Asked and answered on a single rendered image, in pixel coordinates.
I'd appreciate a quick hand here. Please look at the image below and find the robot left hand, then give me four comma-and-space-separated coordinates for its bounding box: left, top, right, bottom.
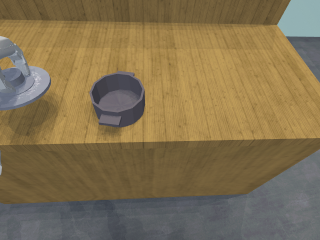
0, 36, 30, 93

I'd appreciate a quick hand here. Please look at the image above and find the knob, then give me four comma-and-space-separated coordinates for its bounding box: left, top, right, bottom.
1, 68, 25, 88

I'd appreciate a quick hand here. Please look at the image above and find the pot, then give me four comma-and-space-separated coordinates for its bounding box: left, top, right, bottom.
89, 71, 145, 128

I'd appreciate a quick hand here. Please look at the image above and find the lid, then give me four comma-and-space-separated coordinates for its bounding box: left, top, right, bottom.
0, 66, 51, 111

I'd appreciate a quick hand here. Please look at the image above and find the table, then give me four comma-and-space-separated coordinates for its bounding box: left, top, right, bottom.
0, 0, 320, 204

